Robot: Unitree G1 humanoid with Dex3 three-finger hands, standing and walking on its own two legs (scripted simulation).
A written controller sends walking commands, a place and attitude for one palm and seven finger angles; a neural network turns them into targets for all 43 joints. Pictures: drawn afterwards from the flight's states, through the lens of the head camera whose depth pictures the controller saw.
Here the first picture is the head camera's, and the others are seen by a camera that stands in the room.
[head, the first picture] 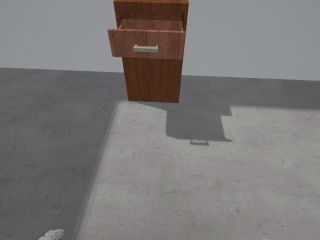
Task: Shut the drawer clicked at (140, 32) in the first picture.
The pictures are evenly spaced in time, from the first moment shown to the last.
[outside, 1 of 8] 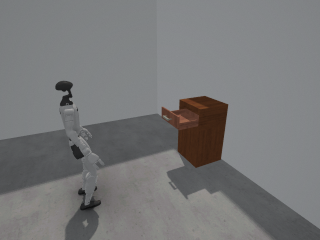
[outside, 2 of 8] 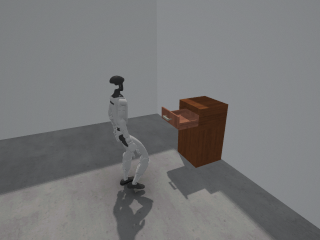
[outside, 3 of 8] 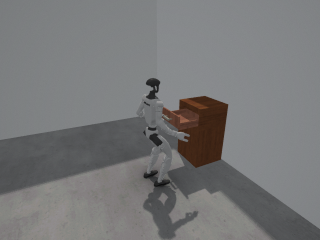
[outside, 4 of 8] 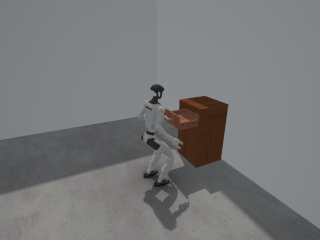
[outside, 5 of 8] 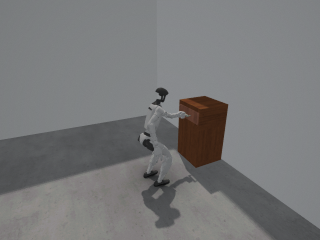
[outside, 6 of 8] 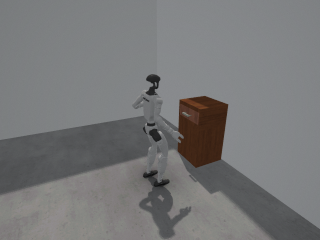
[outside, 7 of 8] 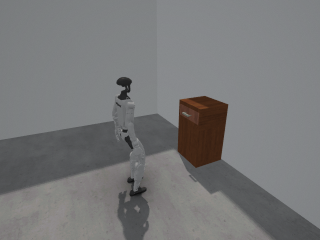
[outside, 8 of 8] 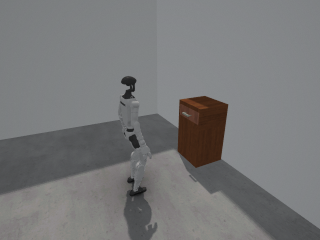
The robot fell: no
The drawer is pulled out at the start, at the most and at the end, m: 0.30 0.30 0.00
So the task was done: yes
